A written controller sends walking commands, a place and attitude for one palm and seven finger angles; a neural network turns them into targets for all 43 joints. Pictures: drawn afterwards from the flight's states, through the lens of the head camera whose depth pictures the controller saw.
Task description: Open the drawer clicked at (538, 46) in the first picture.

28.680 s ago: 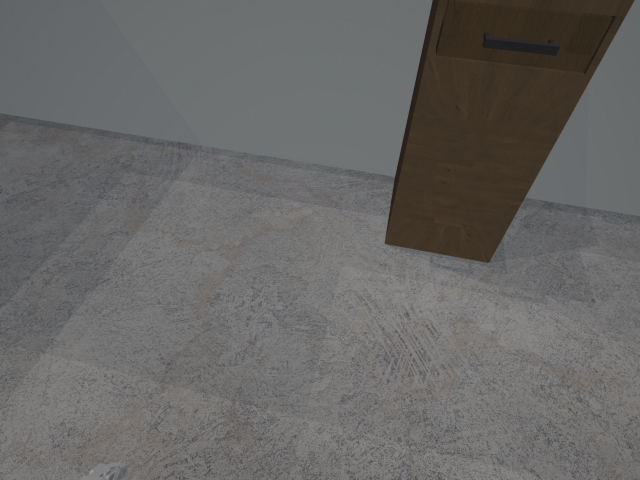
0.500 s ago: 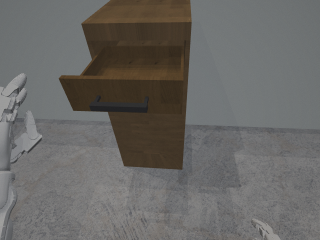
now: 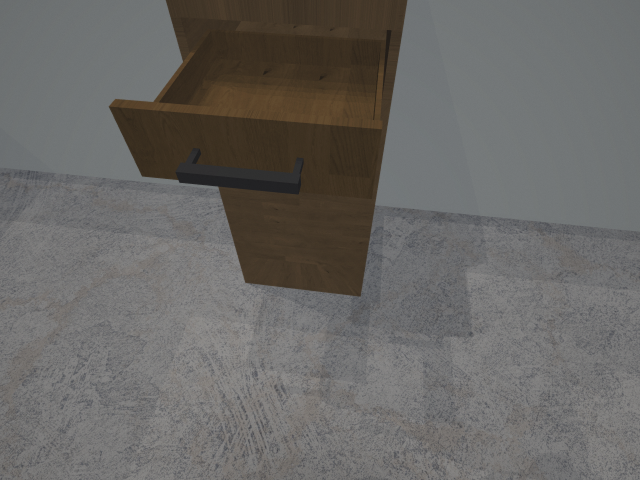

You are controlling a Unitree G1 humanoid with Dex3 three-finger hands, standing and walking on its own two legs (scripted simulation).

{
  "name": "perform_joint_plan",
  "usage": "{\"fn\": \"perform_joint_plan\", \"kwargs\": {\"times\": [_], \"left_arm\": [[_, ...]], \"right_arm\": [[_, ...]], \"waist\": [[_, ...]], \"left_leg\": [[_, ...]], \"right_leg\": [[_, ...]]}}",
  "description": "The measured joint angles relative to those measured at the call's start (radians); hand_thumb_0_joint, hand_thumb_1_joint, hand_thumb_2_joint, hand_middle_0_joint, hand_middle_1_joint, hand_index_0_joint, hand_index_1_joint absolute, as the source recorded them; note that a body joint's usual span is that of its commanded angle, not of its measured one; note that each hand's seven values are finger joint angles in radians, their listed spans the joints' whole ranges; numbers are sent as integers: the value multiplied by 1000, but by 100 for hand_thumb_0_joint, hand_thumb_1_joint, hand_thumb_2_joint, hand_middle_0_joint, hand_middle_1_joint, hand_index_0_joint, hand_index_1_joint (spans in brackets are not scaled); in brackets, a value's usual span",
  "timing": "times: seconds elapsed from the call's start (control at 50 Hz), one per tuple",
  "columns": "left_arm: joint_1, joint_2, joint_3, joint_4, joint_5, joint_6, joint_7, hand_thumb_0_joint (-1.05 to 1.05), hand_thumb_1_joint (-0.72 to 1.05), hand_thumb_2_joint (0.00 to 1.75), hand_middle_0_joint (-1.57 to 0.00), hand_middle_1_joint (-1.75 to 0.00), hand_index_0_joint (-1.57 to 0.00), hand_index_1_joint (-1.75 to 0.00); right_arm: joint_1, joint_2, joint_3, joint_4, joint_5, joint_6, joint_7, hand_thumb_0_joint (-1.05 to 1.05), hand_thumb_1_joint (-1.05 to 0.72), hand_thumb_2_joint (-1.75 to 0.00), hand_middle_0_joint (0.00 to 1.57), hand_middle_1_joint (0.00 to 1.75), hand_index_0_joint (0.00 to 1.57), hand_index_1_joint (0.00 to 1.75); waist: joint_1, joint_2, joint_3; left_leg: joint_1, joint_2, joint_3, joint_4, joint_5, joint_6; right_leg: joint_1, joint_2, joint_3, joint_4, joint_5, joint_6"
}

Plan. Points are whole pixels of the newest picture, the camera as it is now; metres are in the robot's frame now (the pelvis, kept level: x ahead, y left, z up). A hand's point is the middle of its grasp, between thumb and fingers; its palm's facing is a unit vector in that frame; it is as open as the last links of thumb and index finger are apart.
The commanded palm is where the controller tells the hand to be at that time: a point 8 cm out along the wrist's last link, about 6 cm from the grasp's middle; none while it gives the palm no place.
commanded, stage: let the arm hang, fingers relaxed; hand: left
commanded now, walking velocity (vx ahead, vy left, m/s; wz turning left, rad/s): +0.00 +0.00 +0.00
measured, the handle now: (242, 168) +0.51 +0.15 +0.10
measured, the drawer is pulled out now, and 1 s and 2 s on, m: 0.30 0.30 0.30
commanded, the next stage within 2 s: look to check the result in 0.52 s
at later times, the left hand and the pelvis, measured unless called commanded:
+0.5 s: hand out of the picture +0.02 +0.18 -0.17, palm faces +0.02 -0.98 -0.20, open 7.3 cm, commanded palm none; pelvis +0.00 +0.01 +0.00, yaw -1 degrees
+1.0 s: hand out of the picture +0.01 +0.17 -0.17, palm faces +0.02 -0.98 -0.19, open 7.4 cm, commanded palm none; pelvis +0.01 +0.00 +0.00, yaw -1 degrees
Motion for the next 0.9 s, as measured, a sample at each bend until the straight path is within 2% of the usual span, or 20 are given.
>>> {"fn": "perform_joint_plan", "kwargs": {"times": [0.26, 0.34, 0.5, 0.9], "left_arm": [[-95, -54, -4, -24, 4, -27, 7, 0, 91, 90, -20, -30, -19, -30], [-110, -40, 2, -28, 7, -25, 11, 1, 93, 90, -20, -30, -20, -30], [-114, -24, 5, -34, 3, -29, 6, 0, 92, 90, -20, -30, -20, -30], [-102, -41, -1, -14, 2, -28, 7, 0, 91, 90, -20, -30, -19, -30]], "right_arm": [[-36, 19, -3, 13, -7, -15, -1, 1, -91, -90, 20, 30, 20, 30], [-34, 15, -9, 11, -7, -19, 1, 1, -91, -90, 20, 30, 20, 30], [-23, 4, -13, 14, -7, -22, -1, 1, -91, -90, 20, 30, 20, 30], [-57, 7, -11, 18, -3, -23, -3, 1, -91, -90, 20, 30, 20, 30]], "waist": [[-15, 6, -53], [-19, -4, -61], [-21, -9, -48], [-15, -7, -21]], "left_leg": [[23, -14, 19, -19, 9, 11], [23, -13, 23, -16, 5, 10], [24, -10, 24, -20, 5, 9], [34, -6, 23, -31, -2, 3]], "right_leg": [[3, -16, 17, 18, -7, 11], [-1, -15, 21, 25, -11, 11], [2, -13, 23, 16, -8, 10], [14, -8, 23, 1, -12, 5]]}}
